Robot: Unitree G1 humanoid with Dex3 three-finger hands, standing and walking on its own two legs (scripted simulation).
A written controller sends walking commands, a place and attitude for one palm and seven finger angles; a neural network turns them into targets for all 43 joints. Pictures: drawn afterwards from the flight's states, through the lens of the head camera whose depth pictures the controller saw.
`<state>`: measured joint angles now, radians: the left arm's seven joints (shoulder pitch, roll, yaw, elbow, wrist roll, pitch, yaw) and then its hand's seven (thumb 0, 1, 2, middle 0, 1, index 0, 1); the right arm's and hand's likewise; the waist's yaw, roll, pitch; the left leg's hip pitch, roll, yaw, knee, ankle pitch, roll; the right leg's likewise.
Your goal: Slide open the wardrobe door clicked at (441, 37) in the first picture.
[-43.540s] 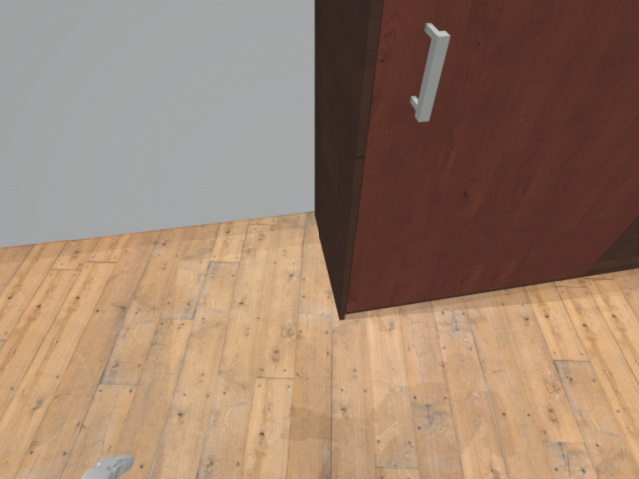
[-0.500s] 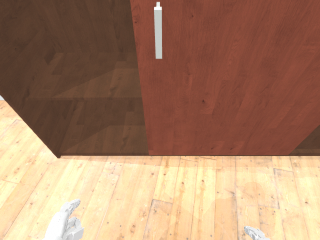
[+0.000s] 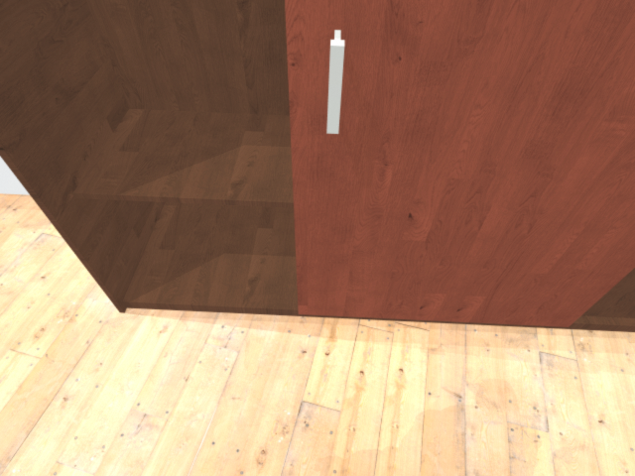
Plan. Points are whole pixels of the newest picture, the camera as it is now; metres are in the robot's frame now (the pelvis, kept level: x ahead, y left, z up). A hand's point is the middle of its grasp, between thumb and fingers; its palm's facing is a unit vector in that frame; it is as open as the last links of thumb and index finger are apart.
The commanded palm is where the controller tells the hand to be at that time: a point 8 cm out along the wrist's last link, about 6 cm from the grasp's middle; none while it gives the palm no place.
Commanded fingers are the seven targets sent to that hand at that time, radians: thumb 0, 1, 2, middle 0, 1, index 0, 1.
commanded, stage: let the arm hang, fingers relaxed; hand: left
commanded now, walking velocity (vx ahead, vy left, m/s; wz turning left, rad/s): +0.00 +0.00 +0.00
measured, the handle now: (335, 83) +0.69 +0.01 +0.15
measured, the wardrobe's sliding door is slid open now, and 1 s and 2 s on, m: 0.63 0.63 0.63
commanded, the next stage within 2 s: look to check the result in 0.40 s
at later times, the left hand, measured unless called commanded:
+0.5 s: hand out of the picture -0.03 +0.20 -0.18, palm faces -0.01 -0.99 -0.17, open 7.4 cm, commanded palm none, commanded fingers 0.00 0.90 0.90 -0.20 -0.30 -0.20 -0.30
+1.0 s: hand out of the picture -0.02 +0.20 -0.18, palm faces -0.01 -0.99 -0.17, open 7.4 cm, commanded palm none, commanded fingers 0.00 0.90 0.90 -0.20 -0.30 -0.20 -0.30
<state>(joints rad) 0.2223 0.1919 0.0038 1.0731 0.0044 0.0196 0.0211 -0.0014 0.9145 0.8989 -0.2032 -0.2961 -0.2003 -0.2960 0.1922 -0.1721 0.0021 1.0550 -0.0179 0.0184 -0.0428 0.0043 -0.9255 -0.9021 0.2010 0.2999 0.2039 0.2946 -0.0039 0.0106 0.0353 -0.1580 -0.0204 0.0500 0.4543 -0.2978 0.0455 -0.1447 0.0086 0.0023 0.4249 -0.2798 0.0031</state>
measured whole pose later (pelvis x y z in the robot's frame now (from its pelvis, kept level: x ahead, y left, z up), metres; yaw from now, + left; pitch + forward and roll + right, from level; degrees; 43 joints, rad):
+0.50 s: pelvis -0.02 +0.02 +0.00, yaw +0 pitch -1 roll +0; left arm 0.25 0.17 0.00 1.15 0.01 0.01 0.02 0.00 0.91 0.90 -0.20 -0.30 -0.20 -0.30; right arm 0.26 -0.15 0.01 1.15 -0.02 0.00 -0.03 0.00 -0.91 -0.90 0.20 0.30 0.20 0.29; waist -0.01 -0.01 0.05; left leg -0.14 -0.06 0.07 0.38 -0.23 0.08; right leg -0.15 -0.03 0.02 0.38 -0.22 0.04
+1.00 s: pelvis -0.02 +0.03 +0.00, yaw -1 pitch -1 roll +0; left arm 0.24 0.16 0.00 1.15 0.01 0.01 0.02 0.00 0.91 0.90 -0.20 -0.30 -0.20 -0.30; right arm 0.23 -0.15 0.00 1.13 -0.01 -0.01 -0.04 0.00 -0.91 -0.90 0.20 0.30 0.20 0.29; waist -0.01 -0.01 0.05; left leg -0.15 -0.07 0.08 0.38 -0.23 0.09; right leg -0.16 -0.04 0.03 0.40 -0.23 0.05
